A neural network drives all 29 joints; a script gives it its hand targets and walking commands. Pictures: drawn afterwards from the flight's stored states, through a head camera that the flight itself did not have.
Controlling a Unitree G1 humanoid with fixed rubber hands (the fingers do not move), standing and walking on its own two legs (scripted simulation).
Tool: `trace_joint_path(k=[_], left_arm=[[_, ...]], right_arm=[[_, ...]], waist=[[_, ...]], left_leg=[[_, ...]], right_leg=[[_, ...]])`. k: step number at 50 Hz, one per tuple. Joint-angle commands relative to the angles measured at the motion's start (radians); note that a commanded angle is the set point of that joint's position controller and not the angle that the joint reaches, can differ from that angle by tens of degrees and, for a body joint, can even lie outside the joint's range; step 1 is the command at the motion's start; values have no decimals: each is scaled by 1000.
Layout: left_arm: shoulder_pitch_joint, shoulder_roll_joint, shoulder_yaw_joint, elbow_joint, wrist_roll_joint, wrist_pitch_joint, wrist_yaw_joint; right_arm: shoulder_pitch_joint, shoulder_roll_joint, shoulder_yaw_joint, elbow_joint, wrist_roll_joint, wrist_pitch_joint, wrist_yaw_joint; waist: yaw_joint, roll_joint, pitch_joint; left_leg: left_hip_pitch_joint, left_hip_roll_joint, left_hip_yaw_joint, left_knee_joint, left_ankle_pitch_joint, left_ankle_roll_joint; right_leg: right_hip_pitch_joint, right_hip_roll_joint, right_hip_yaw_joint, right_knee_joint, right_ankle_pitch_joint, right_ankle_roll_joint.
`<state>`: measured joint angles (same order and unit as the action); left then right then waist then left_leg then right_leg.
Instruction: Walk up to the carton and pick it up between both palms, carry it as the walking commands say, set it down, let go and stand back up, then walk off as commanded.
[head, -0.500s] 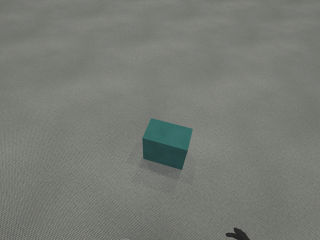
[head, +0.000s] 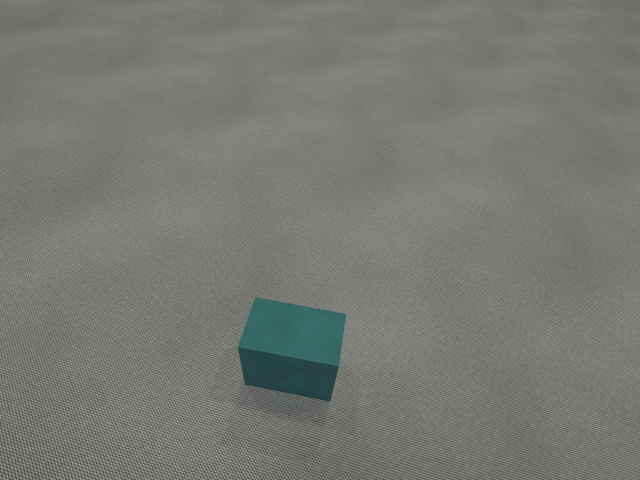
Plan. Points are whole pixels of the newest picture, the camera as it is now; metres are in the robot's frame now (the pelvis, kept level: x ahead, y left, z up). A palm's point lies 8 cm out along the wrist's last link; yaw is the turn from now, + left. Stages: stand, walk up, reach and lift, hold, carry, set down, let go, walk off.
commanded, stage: walk up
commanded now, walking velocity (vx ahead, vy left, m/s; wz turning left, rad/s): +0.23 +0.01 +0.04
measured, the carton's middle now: (293, 350) +0.63 +0.02 -0.65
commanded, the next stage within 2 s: none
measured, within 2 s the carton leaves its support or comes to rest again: neither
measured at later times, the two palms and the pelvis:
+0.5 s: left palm out of the picture -0.02 +0.27 -0.11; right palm out of the picture +0.09 -0.25 -0.14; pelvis +0.00 +0.00 +0.00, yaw +3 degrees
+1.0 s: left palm out of the picture +0.01 +0.30 -0.14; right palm out of the picture -0.08 -0.19 -0.10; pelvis -0.02 +0.04 +0.01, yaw +3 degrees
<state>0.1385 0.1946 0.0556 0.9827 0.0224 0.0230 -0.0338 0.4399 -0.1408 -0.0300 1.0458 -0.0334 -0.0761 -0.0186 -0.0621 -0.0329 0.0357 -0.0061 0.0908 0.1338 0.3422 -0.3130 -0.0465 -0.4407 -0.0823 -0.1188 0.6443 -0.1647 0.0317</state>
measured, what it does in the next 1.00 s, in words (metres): steps on the spot: right foot, then left foot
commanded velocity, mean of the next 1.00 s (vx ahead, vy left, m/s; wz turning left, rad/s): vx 0.09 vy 0.05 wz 0.04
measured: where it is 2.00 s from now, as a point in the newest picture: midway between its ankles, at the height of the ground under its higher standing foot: outside the picture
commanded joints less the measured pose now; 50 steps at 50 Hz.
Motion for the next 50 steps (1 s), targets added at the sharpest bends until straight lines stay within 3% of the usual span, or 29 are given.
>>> trace_joint_path(k=[1,2,3,4,5,6,8,11,13,17,22,24,25,27,28,29,30,31,32,33,35,36,40,41,42,43,44,47,50], left_arm=[[44,26,5,-25,1,-50,13],[141,70,18,18,8,-76,22],[240,121,31,37,16,-101,35],[310,181,34,31,20,-117,45],[333,261,51,55,1,-101,60],[305,241,49,41,-14,-92,69],[229,208,32,19,-22,-63,98],[153,117,3,3,-6,-32,104],[107,121,3,-16,5,-29,95],[129,187,22,-7,7,-30,93],[153,221,36,5,12,-13,91],[146,248,47,16,17,0,88],[131,268,55,19,18,7,86],[115,258,53,23,17,16,80],[85,220,38,19,10,17,71],[124,165,22,53,-13,17,60],[201,62,1,65,-15,18,48],[277,-2,-19,86,1,22,42],[210,52,4,85,-12,33,39],[143,83,1,44,-24,39,30],[177,69,-3,69,-24,36,18],[211,92,4,89,-13,34,20],[160,54,-5,83,-15,19,47],[165,64,-2,81,-13,14,48],[131,107,17,65,9,18,43],[55,139,26,37,31,22,34],[-5,151,26,12,32,20,25],[53,77,11,43,11,-9,7],[22,74,14,32,9,-17,6]], right_arm=[[115,-142,-30,43,14,19,-12],[122,-121,-26,58,25,21,-12],[142,-94,-16,53,34,20,-18],[154,-50,-3,29,49,27,-27],[152,-70,-34,25,57,58,-36],[88,-141,-47,-3,48,78,-32],[44,-141,-68,-17,20,105,-4],[-48,-127,-80,-66,-11,139,29],[-53,-122,-80,-70,-12,154,39],[-109,-129,-77,-95,-13,171,42],[-170,-127,-58,-125,-11,169,49],[-138,-132,-51,-126,-6,157,54],[-121,-128,-45,-119,-4,152,55],[-56,-117,-36,-83,10,140,41],[-13,-105,-33,-43,16,129,21],[-27,-83,-20,-34,12,103,9],[-36,-138,-25,-40,-7,80,5],[-81,-220,-29,-65,9,81,1],[-109,-261,-34,-68,12,79,0],[-131,-249,-39,-69,1,75,1],[-226,-133,7,-83,13,45,0],[-220,-132,6,-77,14,37,-6],[-96,-76,31,-20,14,16,-19],[-16,-140,3,-3,13,15,-14],[100,-211,-35,27,14,21,-17],[149,-239,-47,34,19,36,-23],[138,-223,-42,29,15,47,-25],[81,-165,-27,14,6,14,-26],[116,-153,-27,20,-2,-3,-21]], waist=[[47,267,78],[86,136,32],[122,-27,-39],[133,-248,-159],[145,-232,-238],[140,-197,-255],[97,-139,-215],[61,-159,-76],[49,-205,-67],[59,-173,-41],[83,-229,-36],[70,-254,-66],[67,-279,-61],[54,-247,-38],[32,-169,10],[20,-59,44],[58,151,54],[103,287,76],[77,200,103],[71,271,124],[117,264,129],[124,269,93],[88,238,30],[46,260,-4],[-11,255,9],[-41,211,70],[-38,187,135],[6,172,74],[-7,190,54]], left_leg=[[-128,116,-66,18,317,99],[-201,71,-55,162,311,75],[-327,28,-57,311,128,44],[-441,-43,-38,520,-370,1],[-354,-52,-126,629,-369,0],[-361,-44,-145,723,-366,-2],[-435,-31,-192,871,-275,-6],[-460,-13,-200,839,-83,-5],[-446,-41,-166,844,-24,-4],[-463,-60,-160,802,37,-14],[-420,-56,-93,599,-30,-37],[-304,-61,-47,505,-107,-26],[-238,-71,-27,438,-146,-19],[-157,-71,-35,268,-128,24],[-125,-74,-44,64,-6,57],[-151,-41,-117,-145,52,62],[-145,107,-303,-253,-58,40],[-184,245,-463,-272,-139,65],[-375,258,-410,-281,-268,120],[-493,218,-395,-305,-319,145],[-330,111,-242,-229,-10,99],[-252,99,-202,-190,135,97],[-100,119,-201,-69,548,116],[-4,163,-260,-88,315,133],[72,262,-419,-172,-153,171],[66,335,-547,-231,-376,168],[17,342,-586,-262,-385,150],[85,270,-418,-210,-63,147],[54,234,-347,-179,146,154]], right_leg=[[174,26,-32,-172,27,-3],[345,11,-28,-231,185,3],[533,-133,66,-226,485,-4],[654,-411,307,-200,1009,-59],[572,-475,346,-170,1338,-193],[559,-466,342,-186,1374,-226],[487,-420,267,-221,998,-180],[271,-312,162,-308,570,-124],[195,-282,141,-353,358,-138],[118,-284,167,-442,-82,-136],[127,-286,200,-495,-311,-119],[75,-299,209,-543,-440,-121],[42,-285,194,-556,-466,-108],[25,-263,167,-540,-405,-97],[33,-216,111,-471,-326,-76],[105,-105,16,-302,-212,-59],[47,-48,-20,-179,-173,-22],[-69,-5,-16,-60,-341,8],[8,1,64,-15,-270,-3],[110,-1,105,36,-212,-23],[64,20,104,85,-116,-21],[34,31,92,96,-118,-23],[77,40,97,20,-139,-24],[6,50,52,68,-172,-19],[-141,27,61,149,-194,-23],[-243,-7,112,183,-189,-13],[-278,-14,147,194,-162,-4],[-259,1,133,207,-105,3],[-199,23,109,156,-87,13]])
